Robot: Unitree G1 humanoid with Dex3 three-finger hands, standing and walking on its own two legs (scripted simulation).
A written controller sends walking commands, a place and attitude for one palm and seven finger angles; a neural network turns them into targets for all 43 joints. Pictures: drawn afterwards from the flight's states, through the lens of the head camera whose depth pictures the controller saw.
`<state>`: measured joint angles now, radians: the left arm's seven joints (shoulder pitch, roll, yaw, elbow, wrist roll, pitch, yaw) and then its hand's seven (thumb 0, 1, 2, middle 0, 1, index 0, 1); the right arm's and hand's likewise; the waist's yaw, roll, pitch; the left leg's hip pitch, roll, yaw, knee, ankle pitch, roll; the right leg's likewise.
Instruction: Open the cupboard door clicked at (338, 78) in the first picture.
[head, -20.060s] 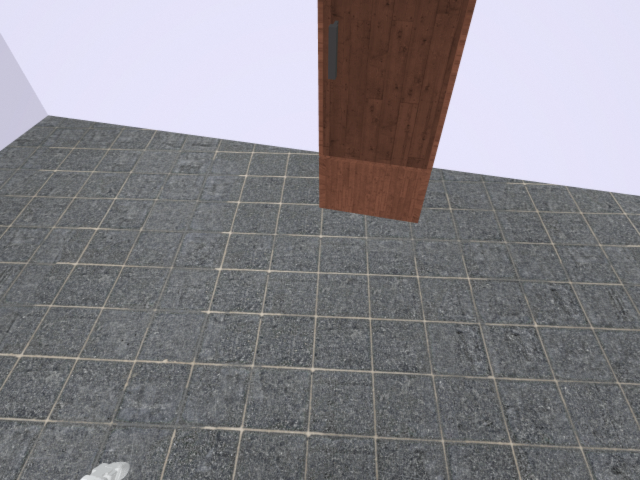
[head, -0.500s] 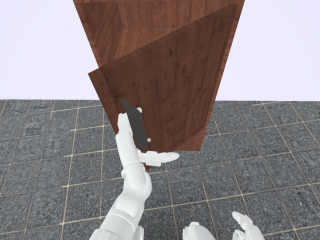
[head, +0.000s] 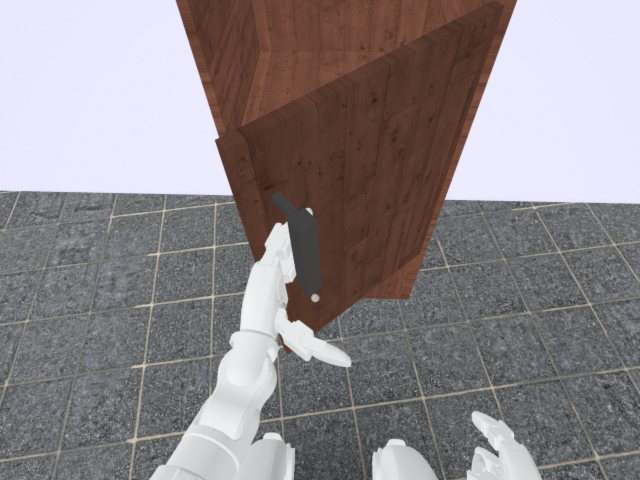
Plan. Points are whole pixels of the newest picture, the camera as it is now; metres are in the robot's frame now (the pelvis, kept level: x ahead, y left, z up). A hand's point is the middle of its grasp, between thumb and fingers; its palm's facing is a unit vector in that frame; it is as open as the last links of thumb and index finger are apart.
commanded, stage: slide the hand sideways off the handle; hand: left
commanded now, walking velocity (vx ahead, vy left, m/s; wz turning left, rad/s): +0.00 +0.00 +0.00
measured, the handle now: (296, 246) +0.39 +0.05 +0.05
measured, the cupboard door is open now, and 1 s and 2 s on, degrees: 41 42 42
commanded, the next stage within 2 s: draw the hand back to the body in 0.96 s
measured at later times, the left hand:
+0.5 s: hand (289, 331) +0.28 +0.05 +0.05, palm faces -0.08 -1.00 +0.00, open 16.3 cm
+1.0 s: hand (249, 370) +0.24 +0.09 +0.04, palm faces -0.06 -1.00 -0.03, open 16.3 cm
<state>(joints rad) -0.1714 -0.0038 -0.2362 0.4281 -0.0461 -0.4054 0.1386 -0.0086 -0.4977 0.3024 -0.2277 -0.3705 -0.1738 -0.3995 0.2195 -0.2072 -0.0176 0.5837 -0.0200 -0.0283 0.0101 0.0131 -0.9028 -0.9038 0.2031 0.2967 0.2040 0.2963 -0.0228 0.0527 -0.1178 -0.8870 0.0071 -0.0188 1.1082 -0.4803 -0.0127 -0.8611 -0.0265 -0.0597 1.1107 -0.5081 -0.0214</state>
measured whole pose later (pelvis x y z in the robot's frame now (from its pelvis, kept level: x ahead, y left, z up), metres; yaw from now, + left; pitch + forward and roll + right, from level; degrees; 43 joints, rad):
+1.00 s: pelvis +0.01 -0.01 -0.01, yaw +0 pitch +15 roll +0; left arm 0.41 0.11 -0.12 -0.10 -0.09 -0.39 -0.04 -0.01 -0.50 0.30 -0.15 -0.30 -0.15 -0.30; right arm 0.23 -0.21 -0.01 0.47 -0.01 -0.07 -0.02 0.02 -0.90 -0.90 0.20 0.30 0.20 0.30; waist 0.00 0.04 -0.14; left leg -0.91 0.02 -0.04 1.18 -0.54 -0.03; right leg -0.88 -0.02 -0.07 1.18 -0.57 -0.04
